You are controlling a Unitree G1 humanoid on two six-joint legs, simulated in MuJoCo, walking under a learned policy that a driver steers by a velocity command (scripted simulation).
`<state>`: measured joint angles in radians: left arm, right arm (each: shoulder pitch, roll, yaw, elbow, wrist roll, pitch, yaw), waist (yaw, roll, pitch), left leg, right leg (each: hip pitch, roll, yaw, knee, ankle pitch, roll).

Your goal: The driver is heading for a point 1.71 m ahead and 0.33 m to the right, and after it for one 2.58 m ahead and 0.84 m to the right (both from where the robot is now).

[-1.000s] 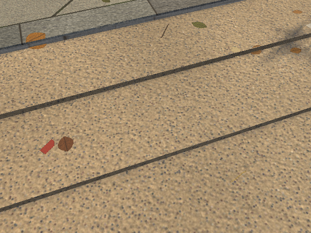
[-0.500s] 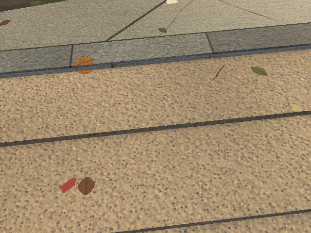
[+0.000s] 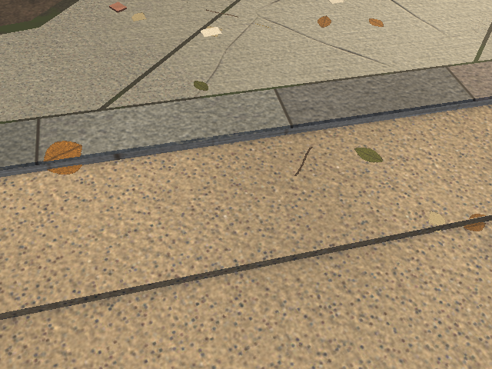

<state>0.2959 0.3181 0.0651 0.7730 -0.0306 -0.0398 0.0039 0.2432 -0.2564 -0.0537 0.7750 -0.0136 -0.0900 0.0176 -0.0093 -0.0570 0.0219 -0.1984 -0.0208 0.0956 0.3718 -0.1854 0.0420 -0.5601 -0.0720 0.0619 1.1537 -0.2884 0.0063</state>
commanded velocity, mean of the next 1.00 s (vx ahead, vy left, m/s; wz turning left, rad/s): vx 0.11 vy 0.00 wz -0.32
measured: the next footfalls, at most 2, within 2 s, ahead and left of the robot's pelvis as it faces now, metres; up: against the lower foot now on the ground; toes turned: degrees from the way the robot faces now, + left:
right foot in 0.24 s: +0.29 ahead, -0.15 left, +0.03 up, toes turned -14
left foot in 0.62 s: +0.26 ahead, +0.07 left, +0.04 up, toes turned -22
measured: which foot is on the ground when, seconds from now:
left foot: down 0.00-0.30, up 0.32-0.60, down 0.62-0.90, up 0.92-1.00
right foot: up 0.00-0.22, down 0.24-0.62, up 0.64-0.90, down 0.92-1.00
